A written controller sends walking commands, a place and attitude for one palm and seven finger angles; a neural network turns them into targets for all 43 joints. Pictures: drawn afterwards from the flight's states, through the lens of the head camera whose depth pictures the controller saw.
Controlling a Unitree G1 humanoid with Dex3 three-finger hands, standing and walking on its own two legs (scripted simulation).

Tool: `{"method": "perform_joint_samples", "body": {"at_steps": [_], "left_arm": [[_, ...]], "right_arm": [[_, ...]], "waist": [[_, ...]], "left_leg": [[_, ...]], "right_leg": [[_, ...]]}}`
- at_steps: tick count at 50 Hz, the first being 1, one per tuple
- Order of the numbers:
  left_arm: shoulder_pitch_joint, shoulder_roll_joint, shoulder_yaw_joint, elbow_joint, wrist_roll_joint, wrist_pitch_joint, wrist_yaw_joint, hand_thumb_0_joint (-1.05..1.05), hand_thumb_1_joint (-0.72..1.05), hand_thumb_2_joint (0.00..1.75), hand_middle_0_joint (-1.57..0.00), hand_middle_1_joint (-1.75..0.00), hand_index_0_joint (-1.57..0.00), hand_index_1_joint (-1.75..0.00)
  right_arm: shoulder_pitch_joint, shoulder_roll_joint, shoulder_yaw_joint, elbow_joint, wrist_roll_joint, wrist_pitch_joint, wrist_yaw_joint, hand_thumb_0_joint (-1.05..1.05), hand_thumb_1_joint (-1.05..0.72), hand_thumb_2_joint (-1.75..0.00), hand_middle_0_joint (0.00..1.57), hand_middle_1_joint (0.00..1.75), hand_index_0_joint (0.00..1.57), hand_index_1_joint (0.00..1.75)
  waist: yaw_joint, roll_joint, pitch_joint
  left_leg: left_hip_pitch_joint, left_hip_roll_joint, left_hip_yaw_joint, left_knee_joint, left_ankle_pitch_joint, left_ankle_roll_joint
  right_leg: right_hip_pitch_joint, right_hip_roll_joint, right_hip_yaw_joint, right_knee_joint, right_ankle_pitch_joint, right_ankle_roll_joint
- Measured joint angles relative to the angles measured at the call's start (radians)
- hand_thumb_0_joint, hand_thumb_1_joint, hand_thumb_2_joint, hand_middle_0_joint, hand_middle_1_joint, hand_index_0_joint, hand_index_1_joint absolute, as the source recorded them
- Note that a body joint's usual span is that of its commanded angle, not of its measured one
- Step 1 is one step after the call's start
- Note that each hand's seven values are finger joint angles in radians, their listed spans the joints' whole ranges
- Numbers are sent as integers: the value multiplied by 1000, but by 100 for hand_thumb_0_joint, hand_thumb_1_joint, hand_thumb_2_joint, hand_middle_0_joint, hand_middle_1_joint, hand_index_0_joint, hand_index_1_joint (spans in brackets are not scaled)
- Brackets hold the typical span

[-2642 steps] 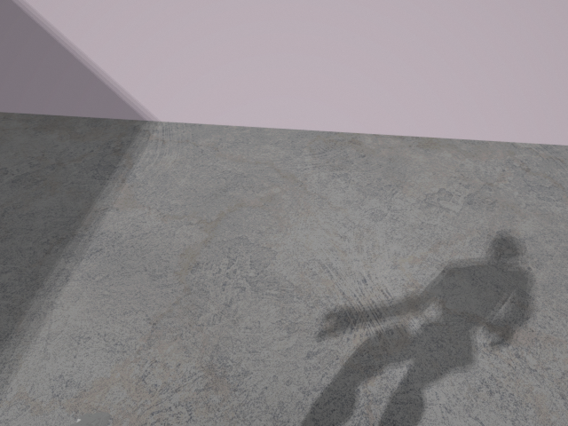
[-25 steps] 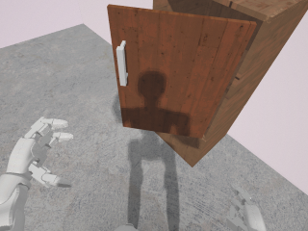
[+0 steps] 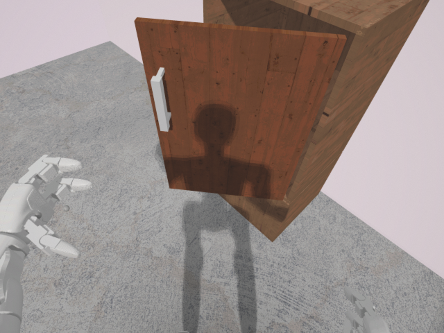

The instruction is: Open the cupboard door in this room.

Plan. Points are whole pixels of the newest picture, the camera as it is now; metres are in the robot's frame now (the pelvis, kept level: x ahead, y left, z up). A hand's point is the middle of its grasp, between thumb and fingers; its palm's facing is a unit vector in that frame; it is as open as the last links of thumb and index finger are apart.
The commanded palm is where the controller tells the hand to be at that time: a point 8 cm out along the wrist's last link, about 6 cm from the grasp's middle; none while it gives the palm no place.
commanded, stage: raise the hand with hooked fingers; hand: left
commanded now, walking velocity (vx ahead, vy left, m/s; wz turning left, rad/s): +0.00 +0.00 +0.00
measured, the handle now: (163, 100) +0.60 +0.18 +0.06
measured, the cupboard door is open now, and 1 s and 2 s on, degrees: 40 40 40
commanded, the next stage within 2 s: move the hooked fingers beside the handle in 0.30 s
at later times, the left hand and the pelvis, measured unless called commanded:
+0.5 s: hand (73, 211) +0.28 +0.26 +0.08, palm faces -0.02 -1.00 -0.03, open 14.0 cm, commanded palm +0.27 +0.31 +0.08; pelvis -0.01 -0.01 +0.00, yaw +1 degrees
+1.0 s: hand (97, 167) +0.38 +0.25 +0.08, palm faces -0.06 -1.00 -0.01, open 14.0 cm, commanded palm +0.36 +0.30 +0.08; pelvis +0.00 -0.01 -0.01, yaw -1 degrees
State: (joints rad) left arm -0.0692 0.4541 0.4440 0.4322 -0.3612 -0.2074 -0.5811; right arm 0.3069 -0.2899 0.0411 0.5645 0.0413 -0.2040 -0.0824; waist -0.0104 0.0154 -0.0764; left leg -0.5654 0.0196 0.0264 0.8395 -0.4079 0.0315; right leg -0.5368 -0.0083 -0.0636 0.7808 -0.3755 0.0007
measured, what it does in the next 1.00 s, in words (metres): stands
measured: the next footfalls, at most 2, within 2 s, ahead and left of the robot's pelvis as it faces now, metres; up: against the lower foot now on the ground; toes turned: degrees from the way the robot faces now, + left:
none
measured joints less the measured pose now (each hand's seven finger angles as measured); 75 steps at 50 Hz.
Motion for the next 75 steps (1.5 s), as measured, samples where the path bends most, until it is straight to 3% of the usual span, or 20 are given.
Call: {"method": "perform_joint_samples", "body": {"at_steps": [23, 30, 35, 42, 57, 75], "left_arm": [[-12, -20, -8, 41, 7, -33, 6, -2, -50, 30, -30, -120, -30, -120], [-135, -9, -27, 135, 32, -42, 18, -2, -51, 30, -30, -120, -30, -120], [-233, 10, -37, 224, 54, -41, 20, -2, -51, 30, -30, -120, -30, -120], [-311, 50, 5, 329, 72, -59, 21, -2, -50, 30, -30, -120, -30, -120], [-469, 73, 2, 473, 115, -98, 40, -2, -50, 30, -30, -120, -30, -120], [-754, 184, 17, 736, 201, -124, 67, -2, -50, 30, -30, -120, -30, -120]], "right_arm": [[-23, 11, 11, 5, 4, -3, -14, 1, -90, -90, 21, 30, 20, 30], [-29, 6, 12, 27, 5, -1, -27, 1, -90, -90, 21, 30, 20, 30], [-26, 5, 14, 33, 4, 13, -24, 1, -90, -90, 21, 30, 20, 30], [6, 2, 8, 22, 0, 47, -6, 1, -90, -90, 21, 30, 20, 30], [54, 0, -4, 49, -6, 116, 11, 1, -90, -90, 21, 30, 20, 30], [68, -3, 11, 54, -23, 194, 26, 1, -90, -90, 21, 30, 20, 30]], "waist": [[8, 8, 7], [7, 3, 16], [-9, -3, 13], [-35, -10, 5], [-60, -12, -8], [-118, -16, -8]], "left_leg": [[5, 5, -10, -8, 13, -16], [-15, 2, -20, 4, 14, -18], [-32, 2, -14, 6, 15, -18], [-60, 10, 2, 16, 7, -16], [-123, 10, 8, 42, -6, -6], [-254, 17, 5, 116, -26, 3]], "right_leg": [[0, 5, -9, 8, 0, -16], [-16, 2, -19, 19, -2, -18], [-37, 2, -13, 26, -1, -18], [-74, 10, 5, 37, -3, -17], [-133, 9, 12, 52, -6, -7], [-254, 14, 10, 104, -13, 1]]}}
